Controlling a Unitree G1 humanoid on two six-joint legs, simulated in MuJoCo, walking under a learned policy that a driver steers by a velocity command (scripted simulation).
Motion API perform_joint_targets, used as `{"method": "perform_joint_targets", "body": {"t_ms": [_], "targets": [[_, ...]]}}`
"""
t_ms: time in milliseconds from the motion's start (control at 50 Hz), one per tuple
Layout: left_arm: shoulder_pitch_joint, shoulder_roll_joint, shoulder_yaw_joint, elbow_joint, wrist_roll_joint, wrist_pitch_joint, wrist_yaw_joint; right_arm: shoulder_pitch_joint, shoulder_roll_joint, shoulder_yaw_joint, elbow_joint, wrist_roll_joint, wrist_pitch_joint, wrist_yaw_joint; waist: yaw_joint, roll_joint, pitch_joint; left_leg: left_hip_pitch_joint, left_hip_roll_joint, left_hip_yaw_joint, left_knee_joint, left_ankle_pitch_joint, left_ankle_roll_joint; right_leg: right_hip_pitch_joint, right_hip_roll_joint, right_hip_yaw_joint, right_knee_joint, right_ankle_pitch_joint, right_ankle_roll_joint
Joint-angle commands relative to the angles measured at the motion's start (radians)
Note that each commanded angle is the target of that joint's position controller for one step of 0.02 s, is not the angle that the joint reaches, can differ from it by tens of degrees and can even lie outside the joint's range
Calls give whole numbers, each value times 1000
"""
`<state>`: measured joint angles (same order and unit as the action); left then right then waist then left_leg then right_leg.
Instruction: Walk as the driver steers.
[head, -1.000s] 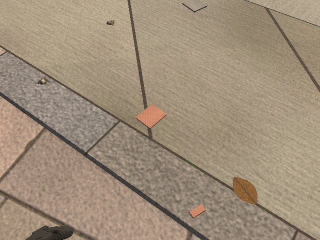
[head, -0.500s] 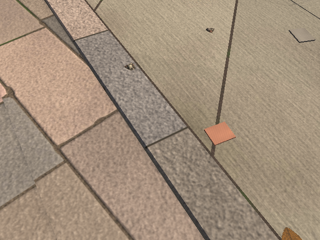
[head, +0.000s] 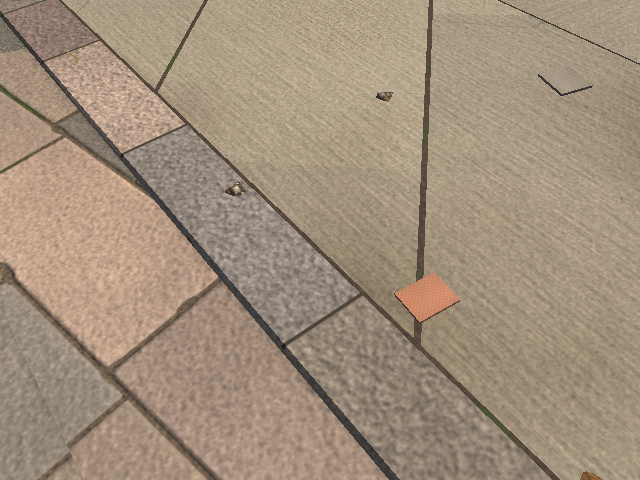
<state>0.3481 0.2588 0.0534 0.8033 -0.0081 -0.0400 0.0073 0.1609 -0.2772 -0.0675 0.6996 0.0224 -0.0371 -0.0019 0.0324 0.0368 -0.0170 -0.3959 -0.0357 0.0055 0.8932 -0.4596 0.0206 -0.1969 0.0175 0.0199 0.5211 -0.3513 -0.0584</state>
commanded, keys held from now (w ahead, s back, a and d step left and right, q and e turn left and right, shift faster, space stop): w+e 0.36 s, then no key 0.64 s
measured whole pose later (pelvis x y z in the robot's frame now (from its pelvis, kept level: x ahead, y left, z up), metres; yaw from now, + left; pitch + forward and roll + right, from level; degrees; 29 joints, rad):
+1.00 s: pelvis +0.30 +0.01 -0.01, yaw -18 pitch -1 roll -3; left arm 0.07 0.22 0.05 0.72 0.01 0.04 0.02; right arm 0.18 -0.26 -0.02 0.85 -0.02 0.03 0.01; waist -0.01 0.02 0.03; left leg -0.27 0.04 0.03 0.60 -0.32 -0.03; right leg -0.41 0.02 -0.02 0.67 -0.56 -0.15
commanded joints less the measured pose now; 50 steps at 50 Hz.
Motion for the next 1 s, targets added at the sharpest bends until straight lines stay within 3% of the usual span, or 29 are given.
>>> {"method": "perform_joint_targets", "body": {"t_ms": [20,100,180,240,280,300,320,340,360,380,420,480,520,560,620,660,680,700,720,740,760,780,800,840,880,940,960,980,1000], "targets": [[25,155,39,-62,-14,-29,13,-185,-86,-24,-125,-17,-67,21,27,-127,81,-463,59,-63,47,103,-21,301,-278,455,-332,19,-211],[38,167,43,-84,-12,-13,32,-212,-34,-7,-122,-18,-75,40,33,-143,54,-263,19,-14,-160,265,-62,177,-183,295,-322,170,-169],[56,206,58,-98,-21,-4,29,-238,-59,-9,-136,-3,-77,44,39,-176,75,-79,3,-20,-324,348,-71,33,-185,305,-303,139,-145],[23,208,62,-113,-25,-4,24,-151,-111,-31,-123,7,-82,35,-22,-193,62,78,13,-38,-384,369,-46,-10,-200,350,-246,157,-106],[3,149,45,-132,-11,-7,16,37,-163,-61,-83,1,-86,16,-120,-160,-44,345,47,-55,-432,340,4,-82,-107,293,2,287,-49],[15,63,17,-163,17,-7,15,214,-232,-75,-66,-17,-84,5,-172,8,-223,601,254,-275,-448,188,70,-208,-25,201,333,93,-6],[123,19,3,-207,-29,-19,18,229,-297,-79,-52,-46,-76,18,-87,380,-274,733,446,-797,-642,-97,207,-502,66,136,621,-272,34],[107,134,28,-167,-51,-18,19,167,-190,-54,-64,-36,-77,20,-88,231,-156,629,442,-796,-682,-251,207,-588,-17,164,767,-189,41],[16,172,38,-175,-42,-14,13,122,-133,-38,-64,-22,-73,14,-94,127,-47,520,412,-615,-669,-153,181,-606,-56,129,786,-96,36],[-28,155,36,-171,-25,-11,13,88,-107,-28,-58,-28,-70,13,-79,37,6,413,358,-469,-663,74,168,-555,-83,118,764,-26,39],[-56,125,36,-181,-14,-6,5,47,-77,-17,-41,-45,-69,11,-42,53,34,299,289,-278,-670,439,162,-473,-106,116,705,20,49],[-71,79,21,-190,-2,9,2,33,-97,-21,-6,-35,-81,10,-15,56,24,249,276,-131,-665,824,196,-425,-82,73,570,15,85],[-103,50,4,-201,12,14,-3,11,-122,-25,8,-26,-72,5,-12,55,4,237,269,-68,-663,890,201,-375,-86,41,430,90,97],[-156,42,-7,-214,12,14,-13,8,-141,-26,22,-16,-55,1,-29,69,-9,215,254,-19,-659,895,185,-294,-81,11,278,167,90],[-226,71,-3,-241,11,17,-23,59,-171,-29,56,2,-31,0,-53,67,-36,292,276,-37,-607,861,158,-238,-54,-13,123,198,64],[-203,93,10,-237,17,16,-23,51,-181,-28,66,16,-18,-2,-21,50,-55,304,262,-32,-531,795,121,-133,-24,-35,-19,297,25],[-225,154,32,-233,29,14,-19,142,-145,-15,81,12,-16,-1,-55,-56,-98,275,192,7,-468,806,73,4,-8,-34,-62,397,-14],[-195,171,47,-228,33,18,-15,178,-133,-5,90,4,-16,-1,-32,-104,-197,176,161,37,-360,724,6,211,-72,66,-27,515,-80],[-124,152,47,-205,33,34,-4,137,-113,11,80,-8,-20,7,10,-157,-279,58,115,55,-210,568,-40,367,-167,202,-38,550,-150],[-68,120,33,-186,34,46,4,82,-93,22,62,-21,-22,21,44,-169,-310,-19,85,17,-72,128,-54,399,-270,313,-87,616,-205],[-93,89,14,-186,37,47,5,43,-80,24,54,-15,-9,33,37,-164,-265,-81,92,-54,68,-182,-63,356,-327,363,-106,675,-230],[-172,89,10,-197,32,37,1,50,-87,18,63,-4,7,36,7,-104,-189,-89,115,-85,87,-213,-70,248,-307,304,-101,690,-212],[-247,91,13,-204,30,29,0,72,-87,16,77,-1,22,26,-31,-108,-159,-59,127,-72,30,-175,-77,164,-261,238,-112,605,-180],[-325,102,24,-193,28,32,-2,127,-70,16,124,-17,51,4,-71,-161,-113,87,87,-3,-48,-51,-116,-25,-181,123,-140,496,-155],[-338,88,25,-180,23,40,-2,166,-55,20,147,-26,72,-1,-85,-188,-110,166,68,20,-99,19,-128,-94,-162,85,-137,383,-158],[-372,65,21,-162,20,53,8,205,-33,25,166,-33,77,7,-122,-185,-131,308,64,56,-297,197,-89,-144,-159,62,-68,253,-142],[-369,36,15,-151,16,62,17,235,-26,27,186,-40,76,15,-133,-160,-112,345,49,73,-379,213,-69,-174,-123,22,13,154,-107],[-336,-19,4,-124,24,72,26,274,-14,37,201,-52,75,24,-132,-75,-100,411,111,-30,-423,189,-47,-289,-57,-23,207,-45,-47],[-243,-56,-2,-97,22,92,33,172,-44,54,149,-59,71,24,-45,80,-11,281,295,-299,-501,153,13,-425,-4,-37,407,-318,29]]}}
